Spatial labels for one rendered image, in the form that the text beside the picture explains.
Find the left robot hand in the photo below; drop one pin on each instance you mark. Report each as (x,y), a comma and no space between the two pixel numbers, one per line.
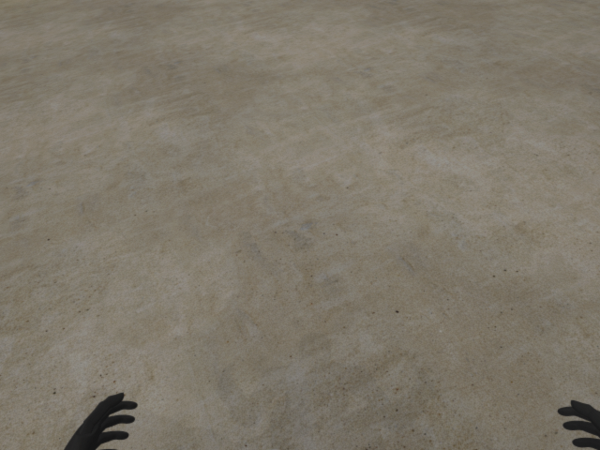
(89,435)

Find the right robot hand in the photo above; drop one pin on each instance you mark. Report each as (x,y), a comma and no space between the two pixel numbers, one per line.
(587,412)

